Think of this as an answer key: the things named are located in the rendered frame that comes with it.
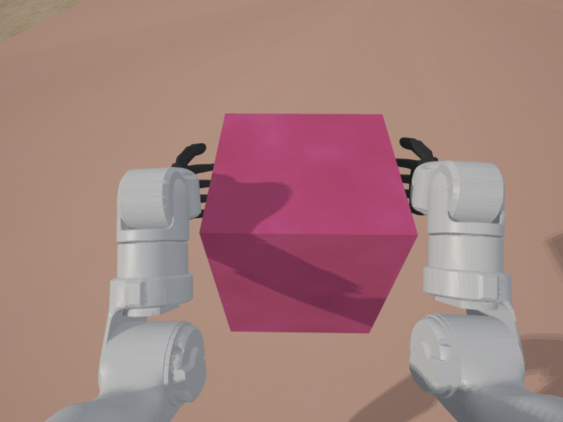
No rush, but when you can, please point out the robot right forearm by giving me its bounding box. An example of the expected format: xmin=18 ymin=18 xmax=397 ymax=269
xmin=410 ymin=160 xmax=525 ymax=377

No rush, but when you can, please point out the left robot upper arm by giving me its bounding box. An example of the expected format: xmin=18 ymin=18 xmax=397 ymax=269
xmin=45 ymin=321 xmax=207 ymax=422

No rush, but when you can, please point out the right robot hand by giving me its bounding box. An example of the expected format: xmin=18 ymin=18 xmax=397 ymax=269
xmin=396 ymin=137 xmax=438 ymax=215

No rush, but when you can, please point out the right robot upper arm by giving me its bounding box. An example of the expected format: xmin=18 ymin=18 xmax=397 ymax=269
xmin=409 ymin=314 xmax=563 ymax=422

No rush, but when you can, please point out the robot left forearm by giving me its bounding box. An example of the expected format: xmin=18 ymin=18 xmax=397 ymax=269
xmin=99 ymin=167 xmax=201 ymax=390

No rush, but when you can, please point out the carton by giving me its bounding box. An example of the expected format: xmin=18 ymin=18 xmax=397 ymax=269
xmin=200 ymin=113 xmax=418 ymax=333

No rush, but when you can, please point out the left robot hand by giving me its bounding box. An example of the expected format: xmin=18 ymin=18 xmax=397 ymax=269
xmin=172 ymin=143 xmax=214 ymax=220

